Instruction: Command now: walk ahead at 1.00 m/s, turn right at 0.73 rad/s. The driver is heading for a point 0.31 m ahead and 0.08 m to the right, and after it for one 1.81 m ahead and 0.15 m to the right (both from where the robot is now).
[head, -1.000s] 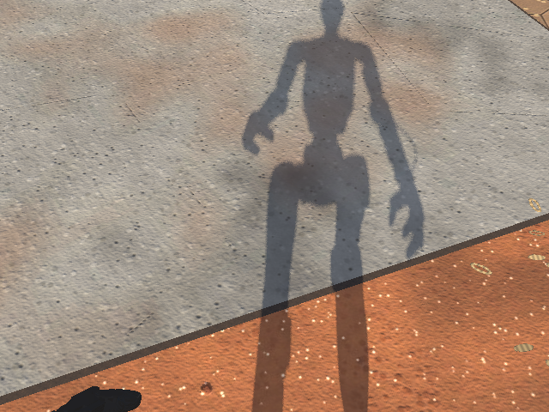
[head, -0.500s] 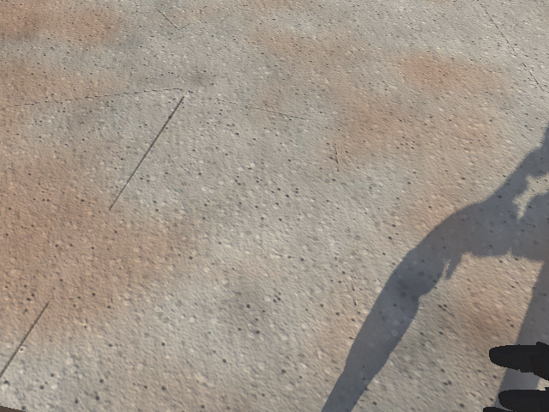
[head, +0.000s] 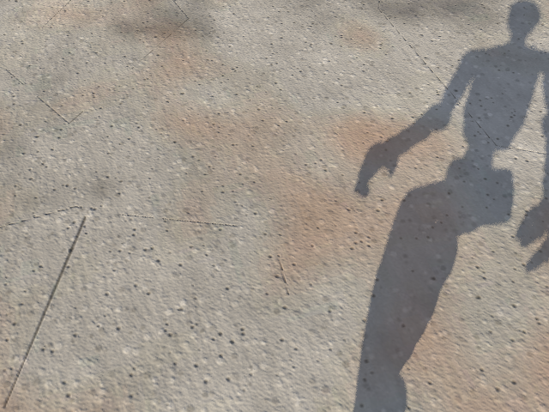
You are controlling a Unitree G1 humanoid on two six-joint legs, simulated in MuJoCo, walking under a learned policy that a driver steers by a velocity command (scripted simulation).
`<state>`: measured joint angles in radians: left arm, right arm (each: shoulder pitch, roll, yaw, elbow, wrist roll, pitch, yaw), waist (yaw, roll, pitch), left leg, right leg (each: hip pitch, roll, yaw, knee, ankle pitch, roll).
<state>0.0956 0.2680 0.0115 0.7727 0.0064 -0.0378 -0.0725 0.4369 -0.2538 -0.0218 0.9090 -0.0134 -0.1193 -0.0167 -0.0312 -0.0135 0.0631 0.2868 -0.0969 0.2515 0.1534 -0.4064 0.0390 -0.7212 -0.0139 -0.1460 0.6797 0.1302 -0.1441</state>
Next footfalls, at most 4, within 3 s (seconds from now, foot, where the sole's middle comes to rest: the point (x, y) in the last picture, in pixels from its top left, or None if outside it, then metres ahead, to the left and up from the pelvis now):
0.06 right None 0.25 -0.04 -0.75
0.46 left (287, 346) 0.61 -0.02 -0.75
1.10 right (346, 361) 0.57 -0.16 -0.75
1.58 left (272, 371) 0.55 0.02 -0.75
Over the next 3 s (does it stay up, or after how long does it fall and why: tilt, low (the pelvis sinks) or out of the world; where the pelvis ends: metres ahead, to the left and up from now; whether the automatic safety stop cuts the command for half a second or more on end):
stays up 0.84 -0.05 -0.02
